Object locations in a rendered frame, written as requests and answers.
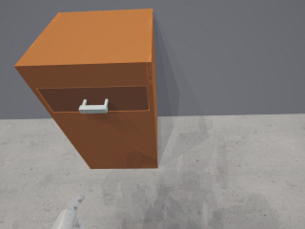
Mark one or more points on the cabinet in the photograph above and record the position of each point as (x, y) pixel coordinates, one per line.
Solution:
(100, 48)

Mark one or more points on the handle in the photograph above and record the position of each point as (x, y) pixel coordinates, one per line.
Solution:
(93, 109)

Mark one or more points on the left robot hand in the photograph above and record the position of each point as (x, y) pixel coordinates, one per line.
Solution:
(67, 217)

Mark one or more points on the drawer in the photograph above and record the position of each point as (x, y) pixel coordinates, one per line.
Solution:
(120, 98)

